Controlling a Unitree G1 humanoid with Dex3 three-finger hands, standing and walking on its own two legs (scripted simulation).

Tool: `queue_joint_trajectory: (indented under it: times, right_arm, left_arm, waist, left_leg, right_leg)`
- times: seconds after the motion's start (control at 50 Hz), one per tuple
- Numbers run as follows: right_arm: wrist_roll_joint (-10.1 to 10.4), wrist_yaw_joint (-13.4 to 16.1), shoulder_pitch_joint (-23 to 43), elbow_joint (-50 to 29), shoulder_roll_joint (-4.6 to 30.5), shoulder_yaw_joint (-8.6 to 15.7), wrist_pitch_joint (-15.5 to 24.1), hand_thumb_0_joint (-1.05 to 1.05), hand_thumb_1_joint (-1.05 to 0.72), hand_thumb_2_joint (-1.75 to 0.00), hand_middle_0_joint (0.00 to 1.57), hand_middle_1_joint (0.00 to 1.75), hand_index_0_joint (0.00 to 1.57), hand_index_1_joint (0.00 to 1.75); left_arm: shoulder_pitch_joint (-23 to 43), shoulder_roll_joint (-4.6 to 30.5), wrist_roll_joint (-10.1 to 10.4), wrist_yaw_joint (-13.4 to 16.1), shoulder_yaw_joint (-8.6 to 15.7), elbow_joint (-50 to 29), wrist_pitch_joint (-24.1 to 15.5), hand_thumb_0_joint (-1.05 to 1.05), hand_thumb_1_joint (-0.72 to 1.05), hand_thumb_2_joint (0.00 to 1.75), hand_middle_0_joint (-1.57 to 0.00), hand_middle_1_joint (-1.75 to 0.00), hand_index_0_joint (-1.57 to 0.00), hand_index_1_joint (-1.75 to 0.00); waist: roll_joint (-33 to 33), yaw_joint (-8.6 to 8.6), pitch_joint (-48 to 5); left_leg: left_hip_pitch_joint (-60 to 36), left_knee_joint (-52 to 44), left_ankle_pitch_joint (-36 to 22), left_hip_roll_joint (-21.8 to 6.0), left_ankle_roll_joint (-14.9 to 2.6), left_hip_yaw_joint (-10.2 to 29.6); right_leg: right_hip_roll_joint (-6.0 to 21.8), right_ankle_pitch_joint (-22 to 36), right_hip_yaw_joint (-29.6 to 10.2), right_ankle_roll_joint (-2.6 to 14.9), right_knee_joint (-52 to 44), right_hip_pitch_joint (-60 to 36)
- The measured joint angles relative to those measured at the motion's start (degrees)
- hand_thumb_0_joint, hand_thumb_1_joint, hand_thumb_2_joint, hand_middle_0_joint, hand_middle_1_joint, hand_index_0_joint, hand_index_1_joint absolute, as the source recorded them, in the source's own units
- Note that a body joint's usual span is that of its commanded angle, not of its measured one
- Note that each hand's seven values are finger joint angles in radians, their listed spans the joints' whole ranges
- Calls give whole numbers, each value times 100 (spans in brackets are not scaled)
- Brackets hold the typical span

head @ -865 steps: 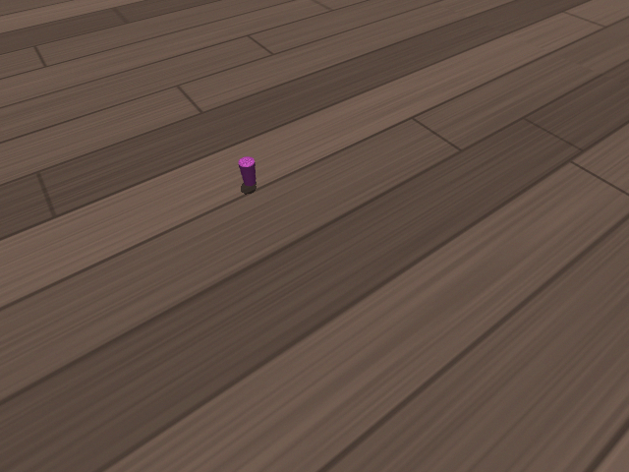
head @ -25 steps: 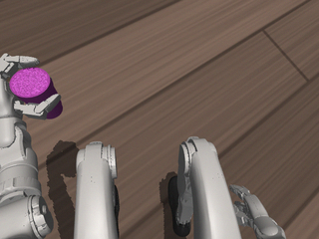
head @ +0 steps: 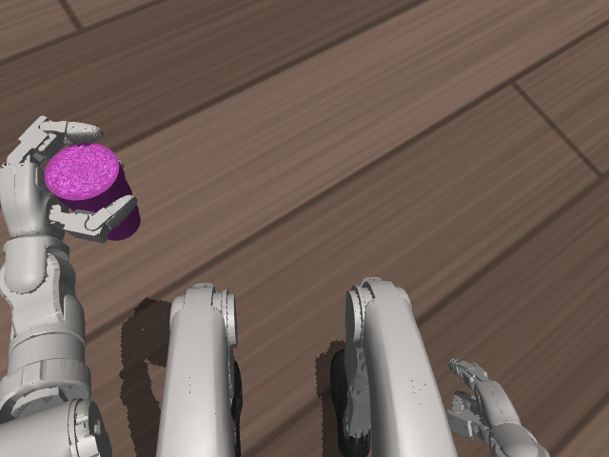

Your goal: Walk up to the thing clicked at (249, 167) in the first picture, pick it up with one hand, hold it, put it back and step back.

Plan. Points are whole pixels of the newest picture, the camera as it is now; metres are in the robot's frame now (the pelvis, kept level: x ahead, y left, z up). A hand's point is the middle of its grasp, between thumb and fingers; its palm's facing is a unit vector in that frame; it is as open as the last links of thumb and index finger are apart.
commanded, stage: lift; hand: left
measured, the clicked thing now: (103, 199) +0.42 +0.25 -0.03
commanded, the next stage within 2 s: hold in 1.86 s
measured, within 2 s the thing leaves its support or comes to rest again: neither
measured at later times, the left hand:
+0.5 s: hand out of the picture +0.39 +0.23 +0.19, palm faces +0.19 -0.98 -0.03, open 10.2 cm
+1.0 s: hand out of the picture +0.38 +0.22 +0.30, palm faces +0.20 -0.98 -0.02, open 10.2 cm
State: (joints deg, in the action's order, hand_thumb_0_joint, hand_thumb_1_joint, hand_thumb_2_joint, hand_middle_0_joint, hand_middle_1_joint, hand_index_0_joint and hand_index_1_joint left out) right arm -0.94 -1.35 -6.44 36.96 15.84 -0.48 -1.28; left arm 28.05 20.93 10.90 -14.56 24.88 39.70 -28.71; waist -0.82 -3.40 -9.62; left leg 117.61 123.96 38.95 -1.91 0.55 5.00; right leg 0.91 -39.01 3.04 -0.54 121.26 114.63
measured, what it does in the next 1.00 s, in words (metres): rises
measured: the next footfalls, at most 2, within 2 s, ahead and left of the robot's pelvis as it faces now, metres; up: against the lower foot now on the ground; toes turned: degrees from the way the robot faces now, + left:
none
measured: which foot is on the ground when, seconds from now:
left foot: down 0.00-1.00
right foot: down 0.00-1.00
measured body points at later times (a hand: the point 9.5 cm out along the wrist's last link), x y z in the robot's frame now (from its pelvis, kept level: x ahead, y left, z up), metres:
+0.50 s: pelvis +0.03 +0.01 +0.15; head +0.17 +0.03 +0.57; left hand +0.38 +0.28 +0.19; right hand +0.21 -0.24 +0.04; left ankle +0.09 +0.13 -0.37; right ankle +0.09 -0.13 -0.37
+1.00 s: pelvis +0.05 +0.01 +0.25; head +0.13 +0.03 +0.69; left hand +0.37 +0.27 +0.30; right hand +0.20 -0.23 +0.15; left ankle +0.08 +0.13 -0.37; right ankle +0.09 -0.13 -0.37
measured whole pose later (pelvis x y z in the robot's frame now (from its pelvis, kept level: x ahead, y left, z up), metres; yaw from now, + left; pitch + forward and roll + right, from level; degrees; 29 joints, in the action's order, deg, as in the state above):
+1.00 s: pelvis +0.05 +0.01 +0.25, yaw +3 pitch +17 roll -3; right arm 1.9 2.5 -12.8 35.2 12.9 -0.1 2.9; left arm 7.4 13.2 10.3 -2.7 11.4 17.4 -15.9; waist -1.6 -1.8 -7.4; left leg 59.6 73.5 30.8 -2.4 0.1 2.2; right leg 0.8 -30.1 2.8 -1.1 70.0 56.8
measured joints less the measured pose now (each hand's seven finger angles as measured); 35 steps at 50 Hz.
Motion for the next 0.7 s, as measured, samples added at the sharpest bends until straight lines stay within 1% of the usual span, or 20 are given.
queue_joint_trajectory:
  times: [0.1,0.24,0.34,0.44,0.56,0.7]
  right_arm:
    - [100,68,-9,-114,-36,33,24,1,-91,-90,20,30,21,30]
    - [241,187,-2,-239,-95,81,49,1,-91,-90,20,30,21,30]
    - [321,277,-21,-309,-133,108,93,1,-91,-90,20,30,21,30]
    - [360,347,-69,-360,-161,122,158,1,-91,-90,20,30,21,30]
    - [374,392,-164,-369,-216,96,242,1,-91,-90,20,30,21,30]
    - [357,397,-333,-335,-237,76,344,1,-91,-90,20,30,21,30]
  left_arm:
    - [-291,-136,51,107,-127,-552,264,5,-37,109,-82,-103,-68,-103]
    - [-825,-299,99,340,-430,-1459,696,5,-37,109,-82,-102,-68,-103]
    - [-1217,-425,123,570,-655,-2028,1018,5,-37,109,-82,-102,-68,-103]
    - [-1566,-533,115,821,-872,-2492,1245,5,-37,109,-82,-102,-68,-103]
    - [-1829,-601,99,1032,-1016,-2669,1384,5,-37,109,-82,-102,-68,-103]
    - [-1942,-653,26,1119,-1178,-2493,1442,5,-37,109,-82,-102,-68,-103]
  waist:
    - [-5,56,-70]
    - [-29,140,-118]
    - [-68,177,-138]
    - [-105,197,-125]
    - [-104,188,-109]
    - [-71,169,-36]
  left_leg:
    - [-364,-400,-16,-12,3,-18]
    - [-1075,-1083,-45,-30,-9,-54]
    - [-1722,-1651,-79,-36,-24,-89]
    - [-2468,-2269,-144,-37,-33,-129]
    - [-3399,-3037,-270,-44,-38,-166]
    - [-4343,-3795,-440,-46,-32,-182]
  right_leg:
    - [-1,21,9,5,-402,-361]
    - [-3,63,16,-5,-1100,-1076]
    - [-1,108,16,-22,-1685,-1729]
    - [5,180,9,-37,-2311,-2477]
    - [0,318,11,-40,-3088,-3405]
    - [-4,497,29,-37,-3864,-4357]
